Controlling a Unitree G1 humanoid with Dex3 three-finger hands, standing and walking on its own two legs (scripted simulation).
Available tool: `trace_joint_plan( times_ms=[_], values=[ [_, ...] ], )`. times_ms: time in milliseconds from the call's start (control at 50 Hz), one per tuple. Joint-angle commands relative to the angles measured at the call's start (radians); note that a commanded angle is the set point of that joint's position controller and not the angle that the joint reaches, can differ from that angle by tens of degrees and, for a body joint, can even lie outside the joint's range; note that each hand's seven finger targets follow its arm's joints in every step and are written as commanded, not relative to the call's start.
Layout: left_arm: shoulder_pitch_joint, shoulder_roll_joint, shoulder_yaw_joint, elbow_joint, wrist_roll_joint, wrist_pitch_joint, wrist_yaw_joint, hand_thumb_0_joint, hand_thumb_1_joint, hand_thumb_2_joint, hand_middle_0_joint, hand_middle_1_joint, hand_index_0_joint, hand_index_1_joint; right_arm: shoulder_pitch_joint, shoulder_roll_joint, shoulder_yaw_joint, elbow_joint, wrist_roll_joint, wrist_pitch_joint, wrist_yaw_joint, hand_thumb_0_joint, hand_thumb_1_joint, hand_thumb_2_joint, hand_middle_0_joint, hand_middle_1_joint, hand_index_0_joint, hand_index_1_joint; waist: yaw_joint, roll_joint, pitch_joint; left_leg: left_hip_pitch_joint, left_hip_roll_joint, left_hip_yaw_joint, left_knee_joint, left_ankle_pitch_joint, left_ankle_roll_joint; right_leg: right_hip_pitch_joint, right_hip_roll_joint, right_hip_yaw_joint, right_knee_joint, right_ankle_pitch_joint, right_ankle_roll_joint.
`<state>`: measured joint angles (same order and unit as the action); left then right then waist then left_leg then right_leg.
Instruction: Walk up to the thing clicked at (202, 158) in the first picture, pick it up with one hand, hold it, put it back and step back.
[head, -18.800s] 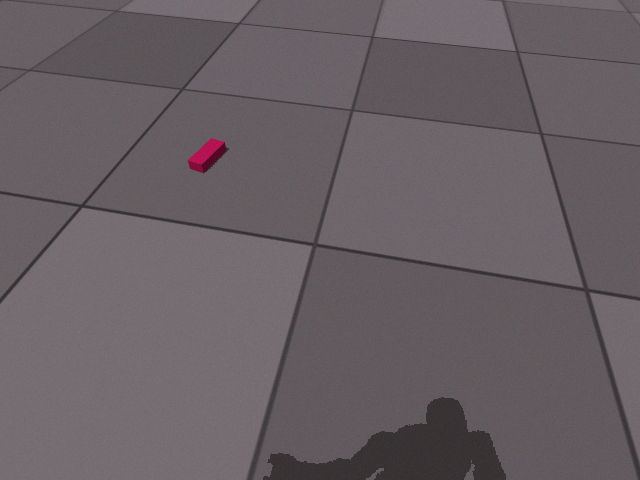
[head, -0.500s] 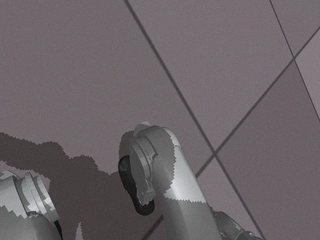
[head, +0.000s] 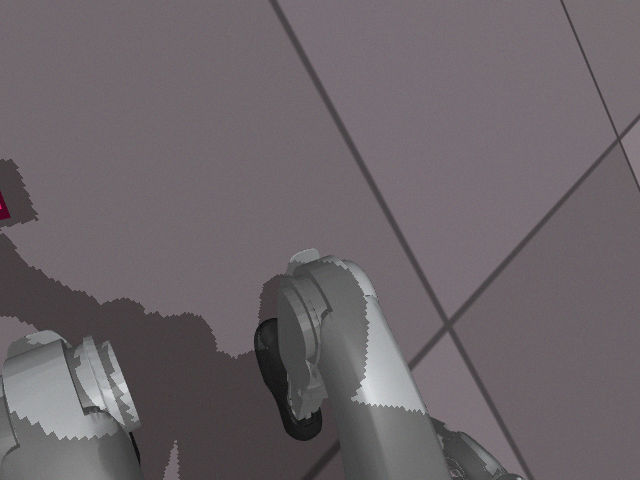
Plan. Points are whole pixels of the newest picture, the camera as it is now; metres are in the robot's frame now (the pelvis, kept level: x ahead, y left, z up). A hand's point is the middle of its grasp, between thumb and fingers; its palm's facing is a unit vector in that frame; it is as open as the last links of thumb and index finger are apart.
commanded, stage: settle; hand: left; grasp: from above
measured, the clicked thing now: out of the picture +0.46 +0.33 -0.28
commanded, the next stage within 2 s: lift in 0.54 s
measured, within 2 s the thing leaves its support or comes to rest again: neither
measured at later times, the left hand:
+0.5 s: hand out of the picture +0.44 +0.33 -0.15, palm faces -0.47 -0.10 -0.88, open 10.8 cm
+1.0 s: hand out of the picture +0.41 +0.34 -0.09, palm faces -0.48 -0.12 -0.87, open 10.8 cm
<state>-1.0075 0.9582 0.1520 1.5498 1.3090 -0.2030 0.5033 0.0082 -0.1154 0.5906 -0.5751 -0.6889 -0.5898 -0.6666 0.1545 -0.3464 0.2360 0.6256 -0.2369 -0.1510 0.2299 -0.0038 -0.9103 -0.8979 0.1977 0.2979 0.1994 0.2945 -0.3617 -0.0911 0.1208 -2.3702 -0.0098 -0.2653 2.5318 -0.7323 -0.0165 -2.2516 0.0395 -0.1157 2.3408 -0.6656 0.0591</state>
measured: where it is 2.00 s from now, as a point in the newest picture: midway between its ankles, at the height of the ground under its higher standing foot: (217, 445)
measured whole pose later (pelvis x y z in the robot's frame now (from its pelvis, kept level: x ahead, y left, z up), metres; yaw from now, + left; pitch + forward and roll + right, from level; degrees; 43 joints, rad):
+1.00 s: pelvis -0.01 -0.01 +0.06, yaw +7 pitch +36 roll -9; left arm -0.86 0.72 0.05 1.14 1.17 -0.15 0.14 0.01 -0.07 0.53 -0.63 -0.55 -0.64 -0.53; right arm 0.21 -0.30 0.04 0.65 -0.07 0.04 0.11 0.00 -0.90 -0.90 0.20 0.30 0.20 0.30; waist -0.23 0.04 -0.08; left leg -2.25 -0.01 -0.13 2.28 -0.66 0.00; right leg -2.17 -0.01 -0.03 2.17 -0.64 0.06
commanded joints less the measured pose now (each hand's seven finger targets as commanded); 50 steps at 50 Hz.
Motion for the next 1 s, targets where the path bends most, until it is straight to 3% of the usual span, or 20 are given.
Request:
trace_joint_plan(
  times_ms=[0, 60, 80, 120, 180, 200, 240, 280, 400, 500, 520, 580, 600, 620, 640, 680, 720, 800, 840, 980],
  values=[
    [-0.34, 0.208, -0.007, -0.346, -0.044, 0.0, 0.022, 0.0, 0.614, 0.952, -0.974, -0.849, -0.976, -0.848, 0.175, -0.305, -0.145, 0.013, 0.037, 0.003, 0.001, 0.0, -0.905, -0.901, 0.2, 0.299, 0.199, 0.299, -0.003, 0.671, -0.853, 0.693, 0.028, 0.141, -0.282, 0.39, -0.004, 0.355, 0.02, -0.122, -0.16, 0.354, -0.098],
    [-0.321, 0.192, -0.005, -0.36, -0.054, 0.015, 0.004, 0.0, 0.646, 0.934, -0.979, -0.847, -0.991, -0.836, 0.204, -0.296, -0.175, 0.039, 0.056, 0.012, 0.009, 0.0, -0.902, -0.9, 0.2, 0.299, 0.199, 0.299, 0.02, 0.657, -0.851, 0.677, 0.022, 0.148, -0.307, 0.359, 0.0, 0.32, 0.014, -0.112, -0.165, 0.332, -0.097],
    [-0.317, 0.167, -0.012, -0.345, -0.049, 0.019, -0.008, 0.0, 0.661, 0.935, -0.991, -0.832, -0.999, -0.825, 0.208, -0.301, -0.188, 0.039, 0.058, 0.016, 0.009, 0.0, -0.9, -0.899, 0.2, 0.299, 0.199, 0.299, 0.014, 0.642, -0.825, 0.649, 0.021, 0.145, -0.309, 0.345, -0.002, 0.293, 0.01, -0.115, -0.165, 0.318, -0.103],
    [-0.346, 0.13, -0.034, -0.373, -0.053, 0.029, -0.027, 0.0, 0.687, 0.946, -1.016, -0.82, -1.022, -0.816, 0.209, -0.277, -0.193, 0.039, 0.069, 0.025, 0.011, 0.0, -0.898, -0.898, 0.2, 0.299, 0.199, 0.299, 0.026, 0.628, -0.871, 0.666, 0.018, 0.154, -0.322, 0.34, 0.005, 0.306, 0.01, -0.102, -0.175, 0.315, -0.098],
    [-0.345, 0.112, -0.046, -0.335, -0.061, 0.046, -0.048, 0.0, 0.717, 0.951, -1.044, -0.822, -1.049, -0.819, 0.205, -0.263, -0.201, 0.041, 0.083, 0.037, 0.006, 0.0, -0.899, -0.898, 0.2, 0.299, 0.199, 0.299, 0.041, 0.563, -0.843, 0.612, 0.013, 0.165, -0.343, 0.279, 0.019, 0.291, 0.008, -0.089, -0.197, 0.279, -0.095],
    [-0.345, 0.104, -0.054, -0.323, -0.058, 0.051, -0.058, 0.0, 0.725, 0.956, -1.057, -0.81, -1.059, -0.81, 0.211, -0.258, -0.2, 0.04, 0.083, 0.041, 0.005, 0.0, -0.898, -0.897, 0.2, 0.299, 0.199, 0.299, 0.028, 0.537, -0.832, 0.599, 0.011, 0.173, -0.334, 0.283, 0.023, 0.312, 0.009, -0.084, -0.208, 0.287, -0.092],
    [-0.368, 0.111, -0.048, -0.351, -0.067, 0.054, -0.076, 0.0, 0.739, 0.957, -1.072, -0.803, -1.072, -0.806, 0.211, -0.257, -0.205, 0.04, 0.088, 0.051, -0.005, 0.0, -0.898, -0.897, 0.2, 0.299, 0.199, 0.299, 0.042, 0.522, -0.856, 0.584, 0.005, 0.182, -0.341, 0.288, 0.026, 0.326, 0.004, -0.076, -0.216, 0.291, -0.093],
    [-0.356, 0.068, -0.073, -0.333, -0.078, 0.06, -0.102, 0.0, 0.759, 0.941, -1.079, -0.797, -1.085, -0.794, 0.211, -0.242, -0.208, 0.038, 0.093, 0.06, -0.01, 0.0, -0.897, -0.897, 0.2, 0.299, 0.199, 0.299, 0.04, 0.508, -0.863, 0.601, 0.006, 0.187, -0.354, 0.297, 0.026, 0.34, 0.005, -0.072, -0.223, 0.294, -0.094],
    [-0.382, 0.101, -0.06, -0.343, -0.078, 0.05, -0.165, 0.0, 0.736, 0.941, -1.079, -0.782, -1.078, -0.785, 0.225, -0.24, -0.212, 0.017, 0.106, 0.093, -0.041, 0.0, -0.898, -0.897, 0.2, 0.299, 0.199, 0.299, 0.035, 0.456, -0.862, 0.584, -0.005, 0.197, -0.365, 0.289, 0.031, 0.37, -0.004, -0.059, -0.252, 0.278, -0.095],
    [-0.388, 0.124, -0.049, -0.389, -0.078, 0.021, -0.205, 0.0, 0.751, 0.942, -1.087, -0.782, -1.089, -0.783, 0.223, -0.23, -0.212, -0.001, 0.106, 0.114, -0.068, 0.0, -0.897, -0.896, 0.2, 0.3, 0.199, 0.3, 0.053, 0.447, -0.873, 0.576, -0.007, 0.212, -0.371, 0.267, 0.032, 0.394, -0.007, -0.047, -0.278, 0.243, -0.097],
    [-0.409, 0.149, -0.039, -0.429, -0.08, 0.013, -0.208, 0.0, 0.755, 0.947, -1.087, -0.784, -1.09, -0.784, 0.22, -0.225, -0.21, -0.004, 0.108, 0.12, -0.073, 0.0, -0.896, -0.896, 0.2, 0.3, 0.199, 0.3, 0.063, 0.458, -0.927, 0.59, -0.005, 0.214, -0.372, 0.276, 0.033, 0.421, -0.005, -0.04, -0.276, 0.254, -0.095],
    [-0.37, 0.144, -0.031, -0.409, -0.08, 0.009, -0.212, 0.0, 0.756, 0.935, -1.08, -0.775, -1.084, -0.772, 0.231, -0.23, -0.216, -0.01, 0.111, 0.129, -0.088, 0.0, -0.895, -0.895, 0.2, 0.3, 0.2, 0.3, 0.067, 0.456, -0.874, 0.59, -0.01, 0.212, -0.391, 0.261, 0.026, 0.384, -0.011, -0.047, -0.288, 0.225, -0.104],
    [-0.399, 0.134, -0.041, -0.43, -0.077, 0.005, -0.215, 0.0, 0.742, 0.952, -1.087, -0.762, -1.082, -0.77, 0.241, -0.228, -0.217, -0.007, 0.11, 0.132, -0.091, 0.0, -0.895, -0.895, 0.2, 0.3, 0.199, 0.3, 0.054, 0.472, -0.879, 0.598, -0.008, 0.212, -0.392, 0.257, 0.026, 0.382, -0.01, -0.049, -0.289, 0.223, -0.103],
    [-0.425, 0.165, -0.025, -0.464, -0.074, 0.0, -0.212, 0.0, 0.709, 0.911, -1.084, -0.776, -1.081, -0.781, 0.24, -0.238, -0.221, -0.008, 0.112, 0.136, -0.098, 0.0, -0.912, -0.91, 0.2, 0.3, 0.199, 0.3, 0.062, 0.479, -0.902, 0.611, -0.01, 0.206, -0.4, 0.25, 0.026, 0.367, -0.011, -0.051, -0.29, 0.211, -0.107],
    [-0.383, 0.148, -0.036, -0.436, -0.076, 0.004, -0.217, 0.0, 0.679, 0.918, -1.018, -0.702, -1.014, -0.71, 0.238, -0.227, -0.22, -0.01, 0.112, 0.138, -0.099, 0.0, -0.882, -0.889, 0.2, 0.3, 0.2, 0.3, 0.069, 0.478, -0.911, 0.622, -0.004, 0.211, -0.4, 0.257, 0.025, 0.394, -0.009, -0.045, -0.288, 0.219, -0.107],
    [-0.37, 0.173, -0.008, -0.482, -0.095, 0.01, -0.216, 0.0, 0.692, 0.866, -1.026, -0.746, -1.036, -0.737, 0.245, -0.231, -0.231, -0.013, 0.12, 0.144, -0.104, 0.0, -0.899, -0.904, 0.2, 0.3, 0.2, 0.3, 0.095, 0.486, -0.954, 0.636, -0.009, 0.218, -0.422, 0.261, 0.027, 0.411, -0.013, -0.039, -0.299, 0.226, -0.105],
    [-0.351, 0.138, -0.025, -0.486, -0.114, 0.024, -0.23, 0.0, 0.687, 0.883, -1.036, -0.737, -1.037, -0.737, 0.249, -0.218, -0.235, -0.008, 0.125, 0.149, -0.107, 0.0, -0.901, -0.905, 0.2, 0.3, 0.2, 0.3, 0.097, 0.491, -0.965, 0.654, -0.007, 0.224, -0.44, 0.26, 0.028, 0.421, -0.013, -0.035, -0.312, 0.227, -0.103],
    [-0.342, 0.146, -0.016, -0.559, -0.135, 0.051, -0.26, 0.0, 0.707, 0.87, -1.021, -0.758, -1.039, -0.741, 0.252, -0.216, -0.26, 0.004, 0.147, 0.166, -0.117, 0.0, -0.898, -0.903, 0.2, 0.3, 0.2, 0.3, 0.124, 0.526, -1.002, 0.712, -0.009, 0.219, -0.486, 0.275, 0.028, 0.406, -0.021, -0.03, -0.319, 0.241, -0.105],
    [-0.296, 0.108, -0.042, -0.55, -0.14, 0.058, -0.284, 0.0, 0.71, 0.883, -1.032, -0.755, -1.046, -0.742, 0.25, -0.204, -0.26, 0.009, 0.154, 0.174, -0.12, 0.0, -0.899, -0.903, 0.2, 0.3, 0.2, 0.3, 0.119, 0.473, -0.983, 0.702, -0.008, 0.227, -0.485, 0.279, 0.034, 0.426, -0.019, -0.022, -0.337, 0.245, -0.103],
    [-0.229, 0.086, -0.025, -0.715, -0.183, 0.059, -0.334, 0.0, 0.705, 0.881, -1.035, -0.732, -1.048, -0.721, 0.24, -0.199, -0.303, -0.013, 0.182, 0.191, -0.136, 0.0, -0.898, -0.902, 0.2, 0.3, 0.2, 0.3, 0.155, 0.472, -0.989, 0.782, -0.012, 0.204, -0.591, 0.22, 0.03, 0.419, -0.036, -0.002, -0.395, 0.192, -0.103]
  ],
)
